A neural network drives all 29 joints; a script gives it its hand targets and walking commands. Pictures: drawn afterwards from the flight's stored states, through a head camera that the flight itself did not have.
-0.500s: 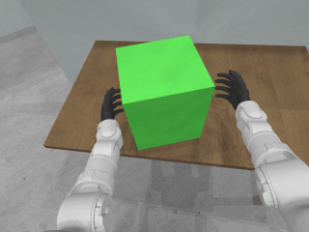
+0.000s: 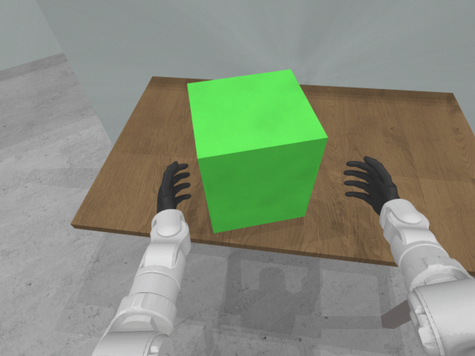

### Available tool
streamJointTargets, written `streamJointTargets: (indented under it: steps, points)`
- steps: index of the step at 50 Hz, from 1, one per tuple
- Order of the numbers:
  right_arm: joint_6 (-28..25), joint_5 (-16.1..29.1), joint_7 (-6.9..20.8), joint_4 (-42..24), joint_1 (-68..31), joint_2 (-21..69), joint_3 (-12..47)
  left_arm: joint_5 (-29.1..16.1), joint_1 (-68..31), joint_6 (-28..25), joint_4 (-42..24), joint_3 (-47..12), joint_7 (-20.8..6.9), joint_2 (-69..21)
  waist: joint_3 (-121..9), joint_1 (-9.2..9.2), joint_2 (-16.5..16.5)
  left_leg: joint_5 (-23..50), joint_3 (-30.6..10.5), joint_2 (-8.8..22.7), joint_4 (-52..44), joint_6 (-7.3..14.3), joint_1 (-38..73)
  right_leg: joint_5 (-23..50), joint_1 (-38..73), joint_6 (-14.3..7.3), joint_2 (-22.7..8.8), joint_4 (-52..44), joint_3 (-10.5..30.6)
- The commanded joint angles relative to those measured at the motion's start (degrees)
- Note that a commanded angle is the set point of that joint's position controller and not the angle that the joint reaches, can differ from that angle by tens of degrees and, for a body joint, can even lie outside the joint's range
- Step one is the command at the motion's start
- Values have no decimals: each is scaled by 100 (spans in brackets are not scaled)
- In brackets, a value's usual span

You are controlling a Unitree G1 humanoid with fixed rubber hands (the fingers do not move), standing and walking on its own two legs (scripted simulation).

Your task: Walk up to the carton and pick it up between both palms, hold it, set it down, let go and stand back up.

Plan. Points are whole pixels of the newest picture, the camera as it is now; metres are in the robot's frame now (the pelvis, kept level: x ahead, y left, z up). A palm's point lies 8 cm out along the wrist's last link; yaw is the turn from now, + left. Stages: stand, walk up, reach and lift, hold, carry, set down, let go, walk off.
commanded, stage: set down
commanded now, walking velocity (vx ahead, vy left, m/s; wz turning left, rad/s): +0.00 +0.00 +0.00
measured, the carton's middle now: (250, 155) +0.50 +0.04 +0.01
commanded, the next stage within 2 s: none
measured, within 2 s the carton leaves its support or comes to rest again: neither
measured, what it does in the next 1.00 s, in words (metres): stands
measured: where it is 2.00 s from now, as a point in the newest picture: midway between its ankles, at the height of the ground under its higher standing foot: outside the picture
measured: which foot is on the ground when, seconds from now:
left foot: down 0.00-1.00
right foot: down 0.00-1.00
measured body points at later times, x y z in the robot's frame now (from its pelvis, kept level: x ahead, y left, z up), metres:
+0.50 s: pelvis +0.00 +0.00 +0.00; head +0.01 +0.00 +0.45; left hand +0.30 +0.18 +0.03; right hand +0.35 -0.23 +0.01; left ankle +0.00 +0.15 -0.74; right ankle +0.02 -0.08 -0.74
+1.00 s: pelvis +0.00 +0.00 +0.00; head +0.00 +0.01 +0.45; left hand +0.24 +0.18 +0.02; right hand +0.28 -0.25 -0.01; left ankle +0.00 +0.15 -0.74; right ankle +0.02 -0.08 -0.74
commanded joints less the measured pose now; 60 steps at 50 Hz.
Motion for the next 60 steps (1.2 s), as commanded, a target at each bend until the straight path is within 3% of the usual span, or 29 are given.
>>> streamJointTargets:
  steps: [1,4,6,7,8,11,13,14,16,17,18,21,22,24,26,29,31,35,36,37,39,41,43,45,48,49,54,57,60]
  points:
    - [-652,391,121,-2040,-1282,-1616,-19,-454,-583,-417,-2019,-668,-21,224,-2301,196,-832,1807,66,-135,21,165,1189,1450,2021,162,-20,306,93]
    - [-753,545,229,-1841,-989,-1839,-121,-378,-477,-436,-2389,-807,66,122,-2195,59,-538,2047,-7,-140,56,88,1709,1434,1827,74,67,281,-42]
    - [-708,469,248,-1981,-904,-1799,-110,-401,-381,-364,-2083,-808,-35,98,-1840,-55,-920,1487,26,-152,-42,192,1469,1094,1797,144,-48,122,108]
    - [-725,489,261,-2171,-734,-1729,-41,-482,-90,-383,-2186,-643,-22,253,-1704,131,-1127,1370,57,-155,-69,257,1344,739,1947,146,-47,118,165]
    - [-743,456,285,-2185,-1210,-1769,-145,-534,-642,-395,-2074,-683,-11,347,-1716,90,-1039,1038,78,-171,-66,260,1164,273,1752,151,-94,137,156]
    - [-657,540,397,-1901,-291,-1847,-185,-473,71,-275,-2664,-854,81,136,-1396,18,-881,1039,-36,-161,-176,207,1520,358,1789,62,-31,87,117]
    - [-616,498,397,-2011,-675,-1714,-126,-421,-349,-254,-2325,-675,67,235,-1346,94,-990,693,20,-188,-156,252,1207,-191,1692,126,-223,39,278]
    - [-631,502,410,-2060,-301,-1657,-100,-412,135,-202,-2234,-785,21,116,-1203,-4,-1136,742,15,-200,-131,270,1157,-137,1797,177,-295,8,401]
    - [-635,453,455,-2103,-265,-1851,-354,-409,164,-159,-2453,-793,76,196,-1136,42,-991,442,-19,-193,-308,274,1196,-317,1656,86,-173,20,240]
    - [-584,357,459,-1786,-495,-1879,-452,-473,-195,-131,-2252,-889,77,97,-1007,-75,-982,217,-36,-202,-269,288,1049,-541,1562,79,-224,38,275]
    - [-619,529,534,-1751,134,-1857,-339,-419,508,-143,-2503,-1070,93,-31,-967,-150,-858,334,-142,-204,-274,260,1381,-372,1579,43,-153,4,197]
    - [-643,535,602,-2006,273,-2008,-592,-385,432,-102,-3137,-1155,184,-25,-1144,-303,-726,198,-259,-203,-260,205,1622,-381,1481,-37,-103,14,138]
    - [-667,602,639,-1781,1112,-2036,-587,-242,1314,-87,-3304,-1194,191,-168,-848,-266,-738,365,-322,-176,-325,187,1837,-101,1612,-66,-63,-10,84]
    - [-793,564,626,-1972,770,-2177,-817,-278,1038,-86,-3637,-1298,212,-145,-1142,-386,-446,697,-360,-156,-192,125,2021,272,1490,-111,-40,59,-66]
    - [-855,531,620,-2257,1012,-2057,-764,-228,1442,4,-3436,-1356,147,-227,-826,-403,-616,692,-358,-190,-147,192,2031,90,1318,-114,-59,-56,37]
    - [-982,528,684,-2585,850,-2212,-1005,-295,1177,-43,-3943,-1532,282,-198,-885,-457,-672,576,-342,-182,-92,232,1838,-16,1286,-142,-77,9,9]
    - [-1106,451,669,-2795,1669,-2239,-1083,-242,1985,-119,-4323,-1566,256,-265,-1079,-580,-826,740,-351,-189,-105,210,2012,311,1666,-87,-76,4,73]
    - [-1135,625,711,-2847,2028,-2116,-824,-70,2509,-39,-4069,-1479,237,-392,-782,-499,-728,1218,-301,-224,-71,286,2055,676,1717,-105,-242,-57,167]
    - [-1116,623,709,-2959,1733,-2176,-809,-109,2156,-20,-4075,-1504,219,-292,-657,-503,-868,877,-268,-235,-100,298,1833,281,1597,-75,-282,-84,217]
    - [-1081,719,696,-2791,2606,-2106,-818,-84,2941,44,-4360,-1647,206,-346,-509,-642,-886,1105,-379,-209,-124,299,2172,644,1751,-67,-200,-90,150]
    - [-1121,570,686,-3292,2362,-2103,-757,-146,2739,-15,-4254,-1512,159,-340,-556,-472,-1206,770,-223,-238,-153,330,1764,594,1972,-16,-280,-86,282]
    - [-1171,690,738,-3114,2581,-2163,-928,-212,2930,-75,-4641,-1714,177,-403,-572,-661,-1002,859,-221,-245,-196,265,1687,564,2066,-12,-300,-44,224]
    - [-1087,660,779,-3082,2527,-2242,-1064,-261,2816,0,-4782,-1903,251,-538,-302,-632,-747,576,-335,-149,-291,226,1982,228,1627,-130,-239,-125,119]
    - [-987,675,842,-2844,2902,-2240,-984,-176,3107,53,-4781,-1935,235,-456,-65,-700,-762,380,-314,-177,-335,245,2033,-262,1452,-118,-266,-227,138]
    - [-1046,520,791,-3403,2787,-2295,-1177,-208,3146,83,-4684,-1822,241,-362,-121,-661,-1057,394,-210,-189,-289,244,1784,-167,1668,-59,-289,-195,156]
    - [-1053,629,824,-3262,3166,-2297,-1181,-223,3451,75,-4908,-2006,230,-441,-76,-750,-865,531,-238,-186,-287,237,1977,-8,1610,-80,-284,-180,146]
    - [-999,624,850,-3703,3386,-2142,-1207,-225,3520,27,-4982,-1989,283,-388,113,-763,-894,137,-221,-213,-239,242,1823,-869,1411,-91,-443,-322,306]
    - [-857,505,829,-3357,3538,-2087,-1213,-111,3553,114,-4701,-1844,261,-356,369,-644,-927,-299,-206,-219,-344,225,1815,-1330,1397,-86,-482,-400,413]
    - [-797,474,810,-3704,3444,-1998,-1194,-188,3465,108,-4638,-1776,227,-219,466,-547,-1121,-287,-159,-226,-299,241,1676,-1311,1308,-59,-476,-380,390]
